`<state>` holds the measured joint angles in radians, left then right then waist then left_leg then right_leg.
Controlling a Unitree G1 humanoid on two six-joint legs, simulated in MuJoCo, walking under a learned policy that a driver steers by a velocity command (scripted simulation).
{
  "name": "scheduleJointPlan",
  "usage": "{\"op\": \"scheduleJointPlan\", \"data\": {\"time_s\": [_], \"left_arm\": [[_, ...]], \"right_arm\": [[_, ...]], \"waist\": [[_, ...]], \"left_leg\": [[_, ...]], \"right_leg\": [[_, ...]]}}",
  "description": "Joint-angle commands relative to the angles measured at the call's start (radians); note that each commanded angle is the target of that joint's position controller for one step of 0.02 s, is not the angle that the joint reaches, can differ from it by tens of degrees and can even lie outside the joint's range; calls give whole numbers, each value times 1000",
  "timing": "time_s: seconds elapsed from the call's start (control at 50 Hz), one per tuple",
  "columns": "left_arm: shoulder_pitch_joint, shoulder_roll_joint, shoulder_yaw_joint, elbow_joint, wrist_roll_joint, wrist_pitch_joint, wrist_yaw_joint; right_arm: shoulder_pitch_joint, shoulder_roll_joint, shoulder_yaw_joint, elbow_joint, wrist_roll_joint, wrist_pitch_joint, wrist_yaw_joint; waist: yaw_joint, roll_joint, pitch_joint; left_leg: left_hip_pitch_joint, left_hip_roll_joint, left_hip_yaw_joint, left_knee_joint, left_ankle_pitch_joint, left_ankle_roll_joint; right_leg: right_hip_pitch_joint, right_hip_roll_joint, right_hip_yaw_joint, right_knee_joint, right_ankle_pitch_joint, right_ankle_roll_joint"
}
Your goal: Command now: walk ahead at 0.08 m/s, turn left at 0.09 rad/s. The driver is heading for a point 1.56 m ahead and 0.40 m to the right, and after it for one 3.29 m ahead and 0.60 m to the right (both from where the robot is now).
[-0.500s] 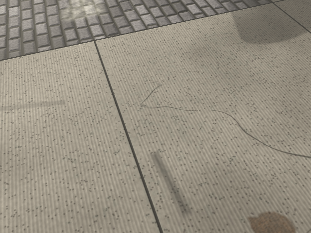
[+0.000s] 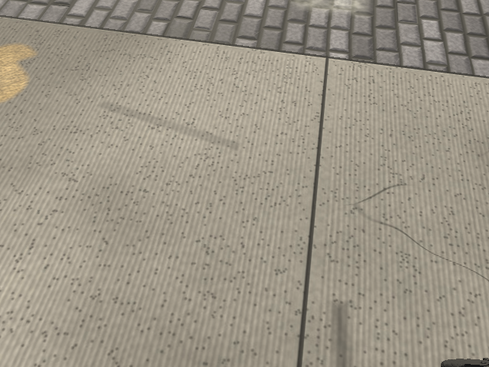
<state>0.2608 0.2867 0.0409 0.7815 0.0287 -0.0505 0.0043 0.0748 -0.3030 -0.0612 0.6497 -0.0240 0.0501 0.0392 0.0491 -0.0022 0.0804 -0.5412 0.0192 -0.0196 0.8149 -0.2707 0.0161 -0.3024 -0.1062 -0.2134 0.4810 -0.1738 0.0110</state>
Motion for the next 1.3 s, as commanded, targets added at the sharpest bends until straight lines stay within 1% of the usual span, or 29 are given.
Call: {"op": "scheduleJointPlan", "data": {"time_s": [0.02,0.04,0.06,0.08,0.1,0.14,0.24,0.4,0.42,0.44,0.46,0.48,0.52,0.58,0.72,0.78,0.84,0.86,0.88,0.9,0.92,0.96,1.02,1.14,1.2,1.24,1.26,1.28,1.3], "left_arm": [[-60,103,17,-58,-20,8,-22],[-27,56,1,-45,-12,18,-31],[57,-5,-15,-38,4,29,-43],[135,-36,-22,-54,-13,50,-40],[88,60,5,-44,-27,77,-32],[65,101,37,-48,-28,89,-27],[70,46,47,-50,-18,99,-23],[34,33,48,-131,-27,117,-53],[68,35,50,-123,-26,111,-51],[96,87,63,-114,-13,99,-43],[101,265,102,-140,-5,88,-32],[178,282,120,-134,-4,92,-25],[58,213,99,-149,-14,104,-9],[-55,148,79,-192,-31,106,-4],[-46,47,21,-163,-2,81,3],[-44,121,31,-143,7,82,8],[-76,155,43,-138,-16,90,21],[-65,148,43,-141,-14,86,24],[-104,105,31,-172,-1,84,21],[-206,69,15,-239,5,80,11],[-232,81,15,-255,13,64,4],[-245,109,23,-236,-9,31,-13],[-205,72,16,-196,21,17,-35],[-321,51,-2,-244,-9,25,-23],[-248,74,3,-232,-33,12,-3],[-78,134,25,-186,-32,-8,26],[50,213,46,-169,-8,-21,41],[108,323,70,-165,27,-18,44],[29,271,67,-168,39,-17,33]], "right_arm": [[188,8,12,10,-10,-18,-4],[201,15,22,28,-20,-34,-11],[211,-38,22,19,-35,-52,-24],[118,-141,11,-33,-25,-54,-42],[108,-158,-11,-25,-7,-46,-58],[65,-125,-2,-12,-2,-35,-69],[50,-31,16,-25,-1,-48,-93],[62,-83,-23,-6,-5,-51,-70],[67,-87,-29,0,0,-47,-66],[106,-75,-33,14,2,-40,-58],[101,1,-13,-49,5,-27,-55],[-42,-23,-8,-88,-8,-14,-64],[7,-31,-9,-61,11,-21,-60],[66,-62,-18,-23,-18,-32,-54],[138,-7,14,40,6,-1,-40],[129,-58,0,38,16,3,-31],[179,-54,-1,39,19,-19,-25],[212,-62,-3,45,8,-28,-23],[292,-120,-20,67,-12,-34,-20],[370,-224,-54,86,4,-37,-9],[385,-218,-57,88,-8,-37,-1],[291,-146,-42,72,10,-46,-10],[266,-140,-51,66,17,-64,-20],[283,-166,-74,48,21,-70,-11],[186,-170,-77,12,18,-70,-3],[133,-130,-64,-6,19,-78,-4],[128,-68,-44,-20,32,-94,-8],[82,-4,-16,-88,56,-105,-10],[74,-56,-14,-82,30,-93,-19]], "waist": [[-99,-130,-184],[-96,-67,-180],[-72,111,-197],[-21,302,-193],[-75,272,-180],[-39,230,-98],[-31,119,-169],[-33,151,-180],[-9,111,-178],[3,-36,-139],[-21,-349,-78],[66,-228,-87],[-18,-124,-54],[-51,-107,-123],[-25,-121,-143],[-10,-147,-82],[-55,-91,-73],[-57,-65,-117],[-73,67,-110],[-113,264,-14],[-129,270,47],[-80,130,67],[-82,97,-65],[-133,139,-60],[-82,132,-79],[12,46,-119],[68,-87,-184],[84,-303,-246],[30,-179,-181]], "left_leg": [[365,-49,40,-253,128,14],[465,-24,26,-374,166,15],[528,199,-185,-485,295,26],[402,393,-341,-518,411,139],[296,353,-272,-509,310,204],[305,280,-153,-507,358,191],[420,286,-14,-458,505,196],[357,339,81,-356,338,127],[300,320,130,-281,254,74],[186,248,195,-115,49,-5],[-135,52,246,136,-372,-103],[-185,-3,42,286,-420,-91],[-182,28,-29,320,-204,-69],[-116,2,-19,316,-65,-69],[129,21,22,-6,-67,-42],[201,-26,49,-97,-118,-13],[258,-42,63,-264,-37,21],[322,-49,19,-347,-49,53],[398,64,-213,-454,-297,120],[421,249,-664,-655,-655,258],[392,307,-865,-768,-830,323],[318,227,-671,-714,-567,261],[373,88,-472,-658,-272,205],[348,40,-509,-581,-227,218],[201,21,-537,-532,-201,186],[-20,-48,-473,-375,-240,124],[-164,-123,-346,-132,-308,85],[-353,-194,-173,118,-286,61],[-399,-62,-138,283,-160,64]], "right_leg": [[-61,-148,147,-97,197,-126],[-102,-106,149,-69,87,-77],[-129,-27,99,61,-162,-14],[-128,63,113,179,-421,16],[-79,66,174,328,-443,6],[-194,93,195,511,-367,-8],[-219,70,174,596,-290,21],[11,85,93,188,-230,-38],[95,101,96,68,-142,-54],[160,48,251,-101,-54,-83],[215,-253,733,-169,283,-203],[188,-277,775,-176,412,-315],[145,-158,601,-160,224,-277],[148,-51,518,-123,307,-228],[138,-66,405,-159,241,-205],[97,-99,408,-140,171,-213],[111,-117,386,-35,266,-187],[88,-82,370,-12,-41,-154],[-56,5,313,152,-382,-119],[-340,210,164,357,-470,-56],[-441,184,276,496,-476,-55],[-390,112,307,492,-241,-29],[-279,121,260,445,-99,26],[-230,155,254,163,-131,78],[24,170,261,6,-102,57],[377,111,269,-84,-43,20],[565,-72,448,-139,-235,-19],[629,-329,885,-284,-631,-99],[522,-362,931,-280,-658,-133]]}}
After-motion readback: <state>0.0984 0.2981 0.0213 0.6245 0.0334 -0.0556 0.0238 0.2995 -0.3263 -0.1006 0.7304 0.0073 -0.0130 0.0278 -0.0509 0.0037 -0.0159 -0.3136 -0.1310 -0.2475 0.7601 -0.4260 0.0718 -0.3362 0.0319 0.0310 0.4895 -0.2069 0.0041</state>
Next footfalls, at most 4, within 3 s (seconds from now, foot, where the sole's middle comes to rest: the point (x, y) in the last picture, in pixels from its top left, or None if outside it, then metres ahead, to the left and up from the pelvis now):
0.06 left None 0.13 0.12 -0.77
0.44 right None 0.02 -0.08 -0.77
0.88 left None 0.11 0.08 -0.77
1.24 right None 0.18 -0.15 -0.77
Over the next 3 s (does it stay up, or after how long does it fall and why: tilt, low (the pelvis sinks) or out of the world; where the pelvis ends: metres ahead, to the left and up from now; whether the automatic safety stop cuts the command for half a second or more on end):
stays up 1.45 -0.39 -0.03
